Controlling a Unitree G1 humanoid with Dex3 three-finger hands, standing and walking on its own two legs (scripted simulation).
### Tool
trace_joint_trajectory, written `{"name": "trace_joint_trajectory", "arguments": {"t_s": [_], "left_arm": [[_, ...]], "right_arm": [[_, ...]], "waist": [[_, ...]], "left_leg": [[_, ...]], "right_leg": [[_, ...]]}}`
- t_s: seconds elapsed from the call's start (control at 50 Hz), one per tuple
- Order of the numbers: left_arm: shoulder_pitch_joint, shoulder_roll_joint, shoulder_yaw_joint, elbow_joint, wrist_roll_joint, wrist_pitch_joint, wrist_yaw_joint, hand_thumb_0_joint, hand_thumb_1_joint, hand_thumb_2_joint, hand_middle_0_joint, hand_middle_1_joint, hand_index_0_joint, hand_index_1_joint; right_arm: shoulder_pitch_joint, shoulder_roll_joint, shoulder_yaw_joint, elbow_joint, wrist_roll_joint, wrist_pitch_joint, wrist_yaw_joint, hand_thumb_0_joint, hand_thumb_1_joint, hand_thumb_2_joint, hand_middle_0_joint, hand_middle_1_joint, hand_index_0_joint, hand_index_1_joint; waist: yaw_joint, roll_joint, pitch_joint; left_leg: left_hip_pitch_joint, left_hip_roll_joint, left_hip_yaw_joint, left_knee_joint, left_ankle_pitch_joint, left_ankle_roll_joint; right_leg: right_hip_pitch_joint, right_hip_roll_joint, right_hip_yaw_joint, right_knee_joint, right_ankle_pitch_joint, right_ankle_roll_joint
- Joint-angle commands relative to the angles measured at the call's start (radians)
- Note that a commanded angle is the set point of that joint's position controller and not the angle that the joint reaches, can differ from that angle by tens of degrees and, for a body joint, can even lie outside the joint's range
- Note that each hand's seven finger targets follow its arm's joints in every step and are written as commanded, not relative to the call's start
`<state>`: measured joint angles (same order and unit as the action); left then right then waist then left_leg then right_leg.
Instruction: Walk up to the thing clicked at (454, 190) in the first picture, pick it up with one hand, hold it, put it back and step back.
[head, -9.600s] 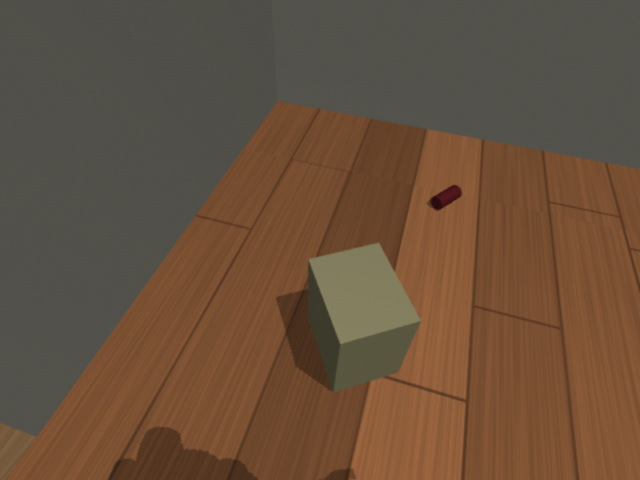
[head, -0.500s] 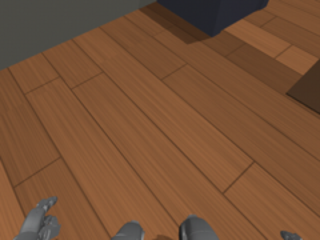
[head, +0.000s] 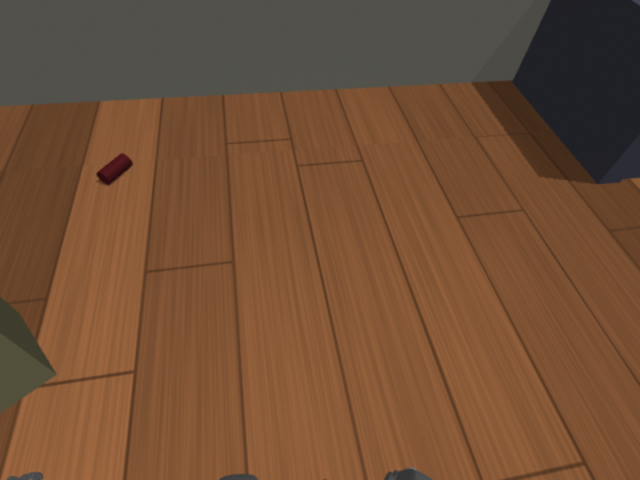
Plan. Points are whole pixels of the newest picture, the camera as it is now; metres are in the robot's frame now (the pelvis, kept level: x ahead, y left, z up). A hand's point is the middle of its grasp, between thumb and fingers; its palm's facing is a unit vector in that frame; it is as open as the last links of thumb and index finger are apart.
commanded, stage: walk up
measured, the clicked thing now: (115, 168) +1.31 +0.90 -0.71
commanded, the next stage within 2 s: stand in 2.00 s
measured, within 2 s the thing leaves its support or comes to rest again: neither
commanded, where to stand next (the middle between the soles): +0.10 +0.02 m, yaw +27 degrees
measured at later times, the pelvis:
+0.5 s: pelvis +0.02 +0.02 +0.02, yaw +17 degrees
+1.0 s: pelvis +0.03 +0.04 +0.00, yaw +25 degrees
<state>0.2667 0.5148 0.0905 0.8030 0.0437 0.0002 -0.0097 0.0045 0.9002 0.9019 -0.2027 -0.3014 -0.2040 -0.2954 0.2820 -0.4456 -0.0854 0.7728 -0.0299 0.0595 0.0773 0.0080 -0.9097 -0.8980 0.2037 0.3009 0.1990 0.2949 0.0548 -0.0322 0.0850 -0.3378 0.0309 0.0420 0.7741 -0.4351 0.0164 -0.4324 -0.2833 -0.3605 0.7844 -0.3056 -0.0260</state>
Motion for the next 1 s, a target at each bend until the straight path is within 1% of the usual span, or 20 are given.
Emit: {"name": "trace_joint_trajectory", "arguments": {"t_s": [0.0,0.02,0.1,0.2,0.3,0.32,0.34,0.36,0.38,0.4,0.48,0.56,0.62,0.66,0.68,0.7,0.72,0.78,0.84,0.98], "left_arm": [[-0.076,0.102,0.023,-0.122,-0.038,-0.009,0.003,0.0,0.9,0.9,-0.2,-0.3,-0.2,-0.3],[-0.145,0.178,0.04,-0.131,-0.028,-0.017,0.011,0.0,0.9,0.9,-0.2,-0.3,-0.2,-0.3],[0.024,0.17,0.048,-0.026,-0.035,-0.024,0.003,0.0,0.9,0.9,-0.2,-0.3,-0.2,-0.3],[-0.009,0.129,0.03,-0.04,-0.026,-0.033,0.011,0.0,0.9,0.9,-0.2,-0.3,-0.2,-0.3],[0.021,0.079,0.014,-0.049,-0.025,-0.068,0.026,0.0,0.9,0.9,-0.2,-0.3,-0.2,-0.3],[0.052,0.094,0.016,-0.043,-0.018,-0.079,0.031,0.0,0.9,0.9,-0.2,-0.3,-0.2,-0.3],[0.101,0.169,0.033,-0.035,-0.005,-0.087,0.038,0.0,0.9,0.9,-0.2,-0.3,-0.2,-0.3],[0.09,0.231,0.05,-0.039,-0.006,-0.084,0.039,0.0,0.9,0.9,-0.2,-0.3,-0.2,-0.3],[0.032,0.25,0.057,-0.049,-0.01,-0.072,0.029,0.0,0.9,0.9,-0.2,-0.3,-0.2,-0.3],[-0.001,0.234,0.057,-0.062,-0.015,-0.069,0.024,0.0,0.9,0.9,-0.2,-0.3,-0.2,-0.3],[0.0,0.151,0.022,-0.05,-0.006,-0.067,0.024,0.0,0.9,0.9,-0.2,-0.3,-0.2,-0.3],[-0.027,0.153,0.027,-0.074,-0.006,-0.043,0.003,0.0,0.9,0.9,-0.2,-0.3,-0.2,-0.3],[-0.073,0.134,0.018,-0.092,-0.023,-0.012,-0.007,0.0,0.9,0.9,-0.2,-0.3,-0.2,-0.3],[-0.029,0.047,-0.011,-0.083,-0.032,0.007,-0.004,0.0,0.9,0.9,-0.2,-0.3,-0.2,-0.3],[-0.01,0.0,-0.021,-0.098,-0.042,0.014,-0.005,0.0,0.9,0.9,-0.2,-0.3,-0.2,-0.3],[0.007,0.059,-0.006,-0.077,-0.044,0.03,0.007,0.0,0.9,0.9,-0.2,-0.3,-0.2,-0.3],[-0.03,0.105,0.004,-0.056,-0.041,0.03,0.014,0.0,0.9,0.9,-0.2,-0.3,-0.2,-0.3],[0.001,0.091,0.014,-0.02,-0.045,0.029,0.01,0.0,0.9,0.9,-0.2,-0.3,-0.2,-0.3],[-0.004,0.087,0.013,0.009,-0.041,0.031,0.007,0.0,0.9,0.9,-0.2,-0.3,-0.2,-0.3],[0.025,0.072,0.011,0.083,-0.036,0.008,0.008,0.0,0.9,0.9,-0.2,-0.3,-0.2,-0.3]], "right_arm": [[0.125,-0.354,-0.108,-0.06,-0.02,-0.028,-0.049,0.0,-0.9,-0.9,0.2,0.3,0.2,0.3],[0.067,-0.396,-0.104,-0.075,-0.012,-0.031,-0.049,0.0,-0.9,-0.9,0.2,0.3,0.2,0.3],[-0.071,-0.259,-0.054,-0.095,0.005,-0.052,-0.071,0.0,-0.9,-0.9,0.2,0.3,0.2,0.3],[0.013,-0.253,-0.056,-0.079,0.004,-0.078,-0.077,0.0,-0.9,-0.9,0.2,0.3,0.2,0.3],[0.04,-0.224,-0.043,-0.081,0.019,-0.081,-0.088,0.0,-0.9,-0.9,0.2,0.3,0.2,0.3],[0.031,-0.192,-0.03,-0.091,0.03,-0.082,-0.091,0.0,-0.9,-0.9,0.2,0.3,0.2,0.3],[0.021,-0.136,-0.011,-0.107,0.047,-0.088,-0.092,0.0,-0.9,-0.9,0.2,0.3,0.2,0.3],[0.021,-0.103,0.002,-0.115,0.044,-0.091,-0.096,0.0,-0.9,-0.9,0.2,0.3,0.2,0.3],[0.02,-0.168,-0.018,-0.097,0.024,-0.083,-0.113,0.0,-0.9,-0.9,0.2,0.3,0.2,0.3],[0.02,-0.206,-0.027,-0.078,0.019,-0.084,-0.116,0.0,-0.9,-0.9,0.2,0.3,0.2,0.3],[0.008,-0.162,-0.033,-0.041,0.015,-0.093,-0.081,0.0,-0.9,-0.9,0.2,0.3,0.2,0.3],[0.013,-0.127,-0.02,-0.022,0.028,-0.103,-0.075,0.0,-0.9,-0.9,0.2,0.3,0.2,0.3],[0.064,-0.133,-0.029,0.022,0.027,-0.118,-0.094,0.0,-0.9,-0.9,0.2,0.3,0.2,0.3],[0.087,-0.186,-0.047,0.034,0.011,-0.134,-0.113,0.0,-0.9,-0.9,0.2,0.3,0.2,0.3],[0.087,-0.271,-0.059,0.01,-0.008,-0.142,-0.121,0.0,-0.9,-0.9,0.2,0.3,0.2,0.3],[0.043,-0.306,-0.056,-0.015,0.006,-0.142,-0.124,0.0,-0.9,-0.9,0.2,0.3,0.2,0.3],[0.003,-0.308,-0.059,-0.001,0.013,-0.139,-0.129,0.0,-0.9,-0.9,0.2,0.3,0.2,0.3],[-0.054,-0.22,-0.022,-0.003,0.019,-0.144,-0.14,0.0,-0.9,-0.9,0.2,0.3,0.2,0.3],[-0.045,-0.218,-0.016,0.016,0.023,-0.144,-0.137,0.0,-0.9,-0.9,0.2,0.3,0.2,0.3],[-0.136,-0.201,-0.004,0.015,0.022,-0.106,-0.122,0.0,-0.9,-0.9,0.2,0.3,0.2,0.3]], "waist": [[-0.128,0.383,-0.002],[-0.138,0.308,0.073],[-0.024,0.164,-0.005],[-0.057,0.183,-0.028],[-0.027,0.147,-0.112],[-0.007,0.108,-0.144],[0.018,-0.038,-0.197],[0.017,-0.175,-0.161],[0.004,-0.186,-0.144],[-0.002,-0.16,-0.099],[-0.018,-0.123,-0.019],[-0.005,-0.241,-0.064],[-0.053,-0.173,-0.094],[-0.071,0.024,-0.1],[-0.062,0.234,-0.112],[-0.052,0.139,-0.125],[-0.063,0.144,-0.1],[-0.02,0.144,-0.1],[-0.035,0.189,-0.151],[-0.008,0.17,-0.147]], "left_leg": [[0.127,0.199,-0.642,-0.535,-0.474,0.201],[-0.045,0.273,-0.816,-0.618,-0.539,0.29],[0.027,0.083,-0.387,-0.385,0.008,0.177],[0.011,0.113,-0.477,-0.348,0.107,0.212],[0.061,0.1,-0.45,-0.136,0.639,0.194],[0.032,0.046,-0.39,-0.05,0.626,0.143],[-0.068,-0.038,-0.285,0.11,0.524,0.072],[-0.312,-0.152,-0.158,0.203,0.147,0.024],[-0.347,-0.087,-0.126,0.304,-0.171,0.017],[-0.337,-0.047,-0.151,0.357,-0.173,0.008],[-0.224,-0.064,-0.079,0.198,-0.006,0.003],[-0.104,-0.066,0.012,0.014,0.085,-0.02],[0.101,-0.098,0.052,-0.16,0.259,-0.018],[0.233,-0.031,-0.12,-0.255,0.263,0.023],[0.234,0.221,-0.538,-0.358,0.291,0.119],[0.142,0.336,-0.668,-0.379,0.304,0.243],[0.075,0.336,-0.707,-0.383,0.3,0.289],[0.102,0.209,-0.424,-0.268,0.559,0.201],[0.077,0.192,-0.407,-0.247,0.608,0.191],[-0.102,0.066,-0.294,-0.173,0.264,0.121]], "right_leg": [[-0.389,0.143,0.133,0.261,-0.329,0.075],[-0.363,0.152,0.282,0.304,-0.302,0.065],[-0.222,0.143,0.328,0.271,-0.098,0.034],[-0.106,0.192,0.342,0.118,-0.125,0.021],[0.087,0.266,0.333,-0.179,-0.053,-0.015],[0.198,0.245,0.367,-0.314,0.069,-0.034],[0.329,0.087,0.559,-0.368,0.16,-0.083],[0.469,-0.095,0.792,-0.402,0.215,-0.157],[0.405,-0.24,0.906,-0.42,0.181,-0.281],[0.351,-0.266,0.92,-0.427,0.172,-0.322],[0.228,0.002,0.481,-0.352,0.228,-0.17],[0.219,0.029,0.378,-0.318,0.216,-0.167],[0.095,0.033,0.333,-0.178,0.143,-0.138],[-0.055,0.103,0.285,0.044,-0.035,-0.063],[-0.173,0.204,0.281,0.218,-0.236,-0.001],[-0.121,0.173,0.38,0.243,-0.316,0.007],[-0.071,0.153,0.401,0.252,-0.32,0.009],[-0.067,0.142,0.425,0.206,-0.235,0.004],[0.019,0.166,0.397,0.154,-0.203,0.009],[0.256,0.245,0.316,-0.214,-0.029,-0.002]]}}
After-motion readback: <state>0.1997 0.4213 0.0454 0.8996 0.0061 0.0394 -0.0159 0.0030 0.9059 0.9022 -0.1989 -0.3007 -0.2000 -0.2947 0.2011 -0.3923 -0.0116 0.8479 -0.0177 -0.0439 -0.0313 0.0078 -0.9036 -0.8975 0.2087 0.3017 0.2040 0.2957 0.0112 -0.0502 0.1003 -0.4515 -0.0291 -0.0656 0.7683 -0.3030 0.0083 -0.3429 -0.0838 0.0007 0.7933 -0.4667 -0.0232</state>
